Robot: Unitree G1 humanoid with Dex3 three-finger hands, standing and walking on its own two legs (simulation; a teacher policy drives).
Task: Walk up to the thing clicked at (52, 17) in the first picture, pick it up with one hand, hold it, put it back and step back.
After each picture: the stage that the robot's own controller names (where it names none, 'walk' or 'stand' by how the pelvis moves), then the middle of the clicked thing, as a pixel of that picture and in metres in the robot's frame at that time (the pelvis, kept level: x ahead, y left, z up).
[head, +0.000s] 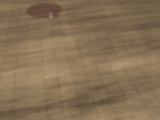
stand; (51, 16) +1.97 +0.37 -0.72
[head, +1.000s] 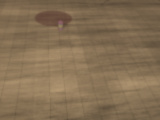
walk; (60, 25) +1.85 +0.18 -0.70
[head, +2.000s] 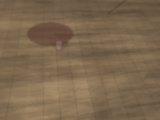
walk; (59, 46) +1.28 +0.18 -0.71
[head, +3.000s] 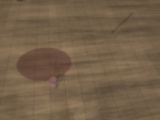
walk; (53, 83) +0.82 +0.20 -0.71
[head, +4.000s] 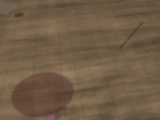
walk; out of the picture +0.49 +0.23 -0.70
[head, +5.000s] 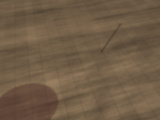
stand; out of the picture +0.39 +0.33 -0.72
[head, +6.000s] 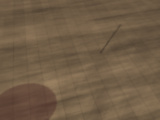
stand; out of the picture +0.38 +0.32 -0.73
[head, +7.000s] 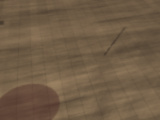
stand; out of the picture +0.39 +0.31 -0.73
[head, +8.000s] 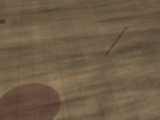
stand; out of the picture +0.38 +0.31 -0.73
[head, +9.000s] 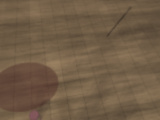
go down; (35, 117) +0.41 +0.30 -0.70
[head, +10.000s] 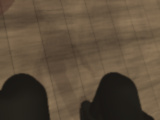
go down; out of the picture +0.46 +0.36 -0.28
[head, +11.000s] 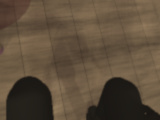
close in; out of the picture +0.46 +0.35 -0.29
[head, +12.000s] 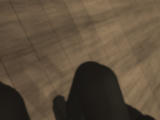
close in; out of the picture +0.43 +0.39 -0.22
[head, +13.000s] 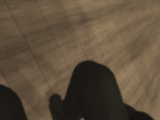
close; out of the picture +0.41 +0.39 -0.22
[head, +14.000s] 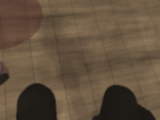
lift; out of the picture +0.34 +0.29 -0.06
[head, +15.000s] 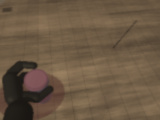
hold; (39, 87) +0.33 +0.15 +0.05
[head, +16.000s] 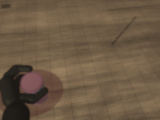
hold; (35, 89) +0.33 +0.16 +0.01
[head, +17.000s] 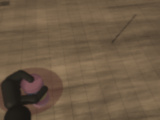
hold; (36, 91) +0.33 +0.16 -0.01
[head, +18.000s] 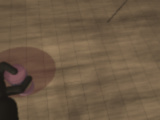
crouch; (20, 80) +0.37 +0.21 -0.05
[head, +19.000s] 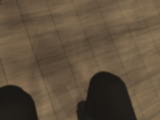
lower; out of the picture +0.48 +0.35 -0.11
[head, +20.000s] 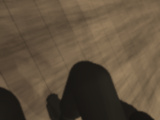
lower; out of the picture +0.40 +0.38 -0.23
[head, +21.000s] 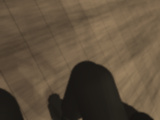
lower; out of the picture +0.40 +0.38 -0.22
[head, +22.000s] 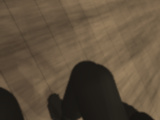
lower; out of the picture +0.40 +0.38 -0.22
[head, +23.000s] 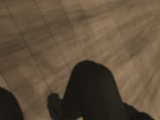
lower; out of the picture +0.40 +0.38 -0.22
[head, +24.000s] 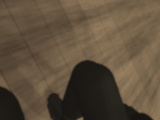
open; out of the picture +0.40 +0.38 -0.22
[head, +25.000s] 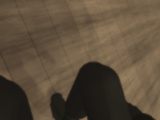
rise; out of the picture +0.40 +0.37 -0.23
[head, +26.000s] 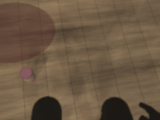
walk; (28, 75) +0.45 +0.29 -0.45
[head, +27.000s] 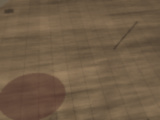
stand; out of the picture +0.40 +0.26 -0.67
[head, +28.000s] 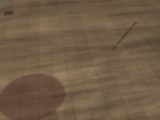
stand; out of the picture +0.40 +0.27 -0.67
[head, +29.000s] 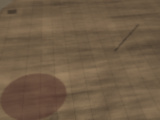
stand; out of the picture +0.40 +0.26 -0.69
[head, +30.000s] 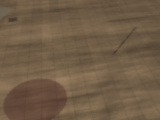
stand; out of the picture +0.41 +0.27 -0.72
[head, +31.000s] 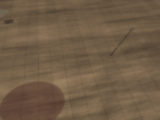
stand; out of the picture +0.38 +0.29 -0.73
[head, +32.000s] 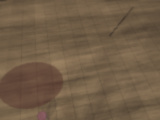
walk; (43, 118) +0.42 +0.28 -0.71
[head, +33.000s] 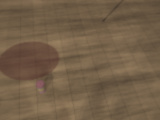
walk; (41, 86) +0.65 +0.29 -0.71
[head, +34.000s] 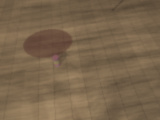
stand; (56, 61) +1.00 +0.32 -0.70
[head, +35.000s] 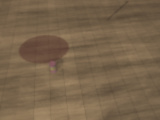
stand; (53, 67) +0.99 +0.27 -0.71
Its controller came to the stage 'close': yes
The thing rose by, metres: 0.72
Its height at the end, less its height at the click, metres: +0.00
